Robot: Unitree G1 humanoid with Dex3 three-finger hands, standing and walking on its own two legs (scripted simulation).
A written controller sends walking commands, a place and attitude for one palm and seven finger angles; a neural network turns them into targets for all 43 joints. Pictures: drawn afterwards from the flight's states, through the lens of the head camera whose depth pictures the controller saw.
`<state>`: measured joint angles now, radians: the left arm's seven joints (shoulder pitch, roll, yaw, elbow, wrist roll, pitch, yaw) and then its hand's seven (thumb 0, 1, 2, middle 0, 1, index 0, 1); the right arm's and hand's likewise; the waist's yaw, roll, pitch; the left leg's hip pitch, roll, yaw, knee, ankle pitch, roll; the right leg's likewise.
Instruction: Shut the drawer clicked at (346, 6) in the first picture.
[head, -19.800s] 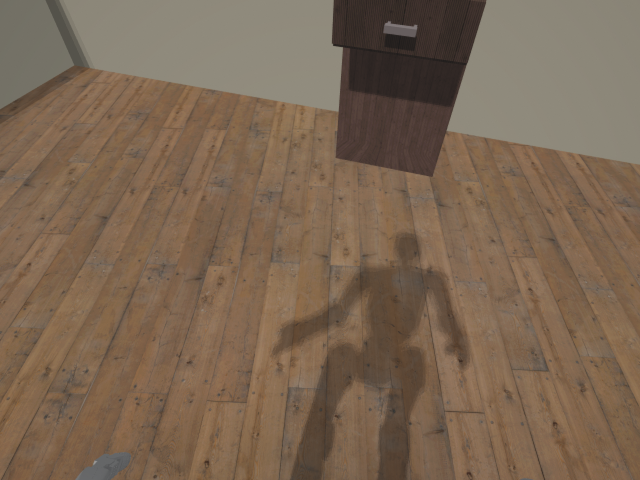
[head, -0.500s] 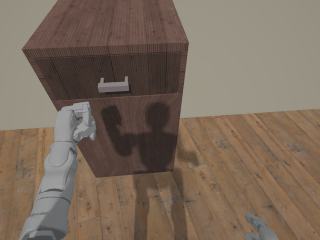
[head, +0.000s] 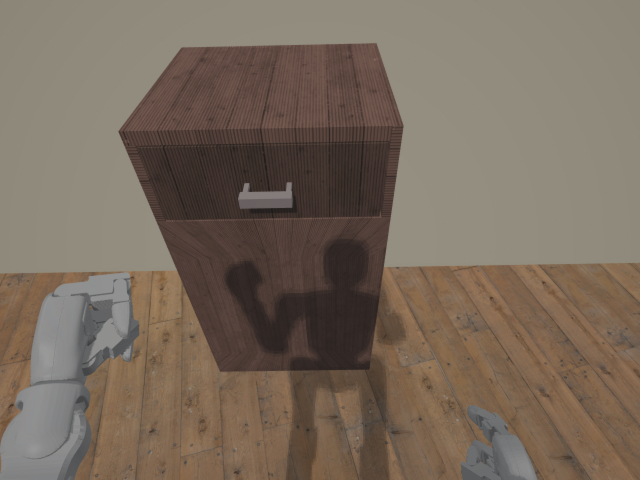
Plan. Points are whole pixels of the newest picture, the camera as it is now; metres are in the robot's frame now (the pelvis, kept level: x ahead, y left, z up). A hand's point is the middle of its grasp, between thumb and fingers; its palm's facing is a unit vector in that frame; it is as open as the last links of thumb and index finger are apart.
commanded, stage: draw the hand back to the body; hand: left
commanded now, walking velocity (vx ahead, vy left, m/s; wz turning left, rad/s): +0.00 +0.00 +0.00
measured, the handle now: (267, 193) +0.62 +0.18 +0.01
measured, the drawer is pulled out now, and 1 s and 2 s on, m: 0.00 0.00 0.00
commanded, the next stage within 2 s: step back with the hand held close in 0.34 s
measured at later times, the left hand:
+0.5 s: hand (96, 353) +0.18 +0.23 +0.16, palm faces +0.40 -0.84 -0.37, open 3.3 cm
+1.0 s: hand (47, 393) +0.14 +0.26 +0.16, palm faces +0.31 -0.81 -0.49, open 3.3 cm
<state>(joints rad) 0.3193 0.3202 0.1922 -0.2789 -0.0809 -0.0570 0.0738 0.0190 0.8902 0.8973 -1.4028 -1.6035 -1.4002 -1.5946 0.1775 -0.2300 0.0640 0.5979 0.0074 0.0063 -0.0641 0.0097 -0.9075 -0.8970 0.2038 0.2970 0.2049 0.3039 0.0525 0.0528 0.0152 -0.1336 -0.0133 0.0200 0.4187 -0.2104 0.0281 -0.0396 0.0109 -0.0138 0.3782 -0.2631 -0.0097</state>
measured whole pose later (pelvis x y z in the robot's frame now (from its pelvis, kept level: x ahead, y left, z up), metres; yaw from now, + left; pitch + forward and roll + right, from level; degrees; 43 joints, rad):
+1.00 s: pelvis -0.05 +0.02 +0.00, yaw +0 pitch +0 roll -1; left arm 0.64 0.41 0.37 -0.57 -0.06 -0.20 0.11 0.02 0.89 0.90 -1.40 -1.60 -1.40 -1.59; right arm 0.17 -0.23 -0.01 0.54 0.01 0.02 -0.08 0.01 -0.91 -0.90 0.20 0.30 0.20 0.30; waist 0.01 0.02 0.04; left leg -0.33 -0.02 0.03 0.46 -0.14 0.06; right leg -0.24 0.00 -0.01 0.44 -0.21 0.02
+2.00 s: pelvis -0.23 +0.04 -0.01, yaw +3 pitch +3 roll -2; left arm 0.66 0.39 0.37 -0.61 -0.03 -0.24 0.13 0.01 0.88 0.90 -1.41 -1.60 -1.41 -1.59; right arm 0.27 -0.23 -0.01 0.60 0.00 -0.06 -0.09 0.01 -0.91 -0.90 0.20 0.30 0.20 0.30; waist 0.01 -0.05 -0.06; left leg -0.27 0.03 0.02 0.54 -0.31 0.02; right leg -0.30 0.03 0.02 0.51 -0.26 0.01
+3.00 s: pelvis -0.26 +0.05 +0.00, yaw +0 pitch -1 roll +0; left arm 0.64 0.38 0.35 -0.55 -0.02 -0.21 0.14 0.02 0.88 0.90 -1.41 -1.60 -1.40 -1.59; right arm 0.19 -0.20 0.00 0.62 0.00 -0.10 -0.07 0.01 -0.91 -0.90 0.20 0.30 0.20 0.30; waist 0.01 -0.01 0.05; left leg -0.22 0.01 0.04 0.46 -0.22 0.01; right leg -0.18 0.04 -0.01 0.44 -0.25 -0.03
